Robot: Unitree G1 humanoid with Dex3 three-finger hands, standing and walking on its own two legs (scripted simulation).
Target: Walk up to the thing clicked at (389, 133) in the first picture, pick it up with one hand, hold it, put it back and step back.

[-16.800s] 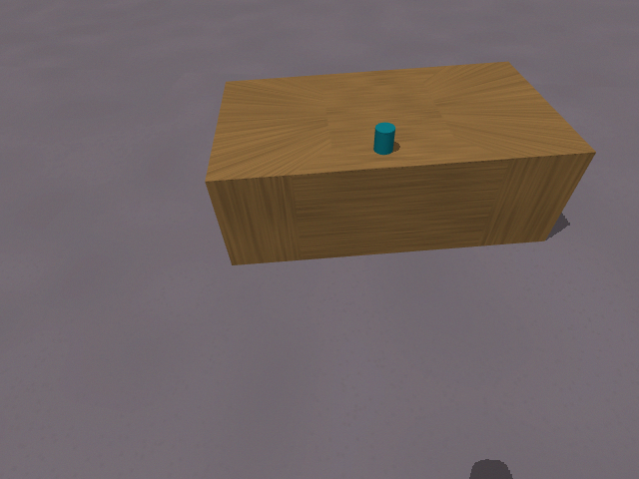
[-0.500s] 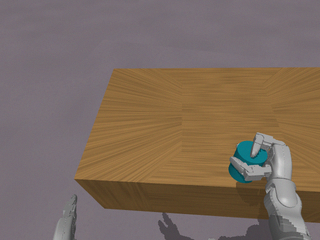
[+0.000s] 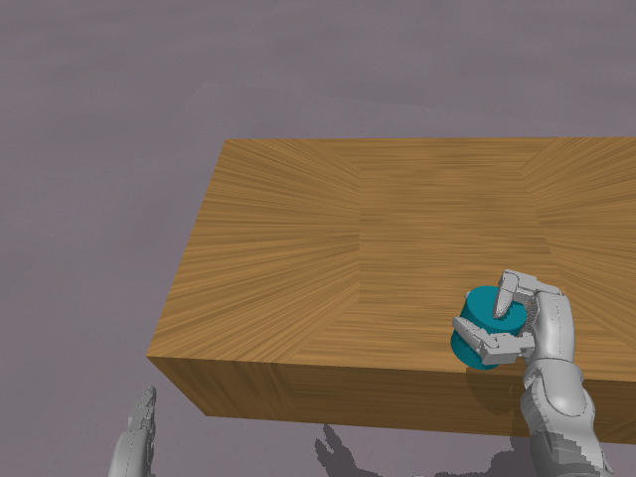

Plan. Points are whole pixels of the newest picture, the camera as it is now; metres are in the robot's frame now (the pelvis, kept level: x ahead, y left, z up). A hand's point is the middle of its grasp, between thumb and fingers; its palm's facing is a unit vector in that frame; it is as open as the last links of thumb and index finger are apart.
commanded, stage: hold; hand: right
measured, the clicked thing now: (485, 328) +0.32 -0.17 +0.00
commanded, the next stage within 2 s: crouch in 1.34 s
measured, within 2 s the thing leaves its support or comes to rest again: neither
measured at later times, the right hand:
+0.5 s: hand (491, 312) +0.33 -0.17 +0.03, palm faces +0.20 +0.98 -0.01, open 5.9 cm
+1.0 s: hand (483, 305) +0.33 -0.16 +0.04, palm faces +0.16 +0.99 +0.00, open 5.8 cm
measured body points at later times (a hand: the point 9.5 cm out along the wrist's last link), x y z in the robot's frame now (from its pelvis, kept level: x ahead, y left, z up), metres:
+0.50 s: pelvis +0.00 +0.01 +0.00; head +0.04 +0.00 +0.45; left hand +0.16 +0.27 -0.04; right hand +0.31 -0.22 +0.03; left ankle -0.01 +0.14 -0.70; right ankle +0.04 -0.13 -0.70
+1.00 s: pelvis +0.01 +0.01 +0.00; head +0.04 +0.00 +0.45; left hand +0.16 +0.27 -0.04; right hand +0.32 -0.21 +0.04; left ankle -0.01 +0.14 -0.70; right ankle +0.04 -0.13 -0.70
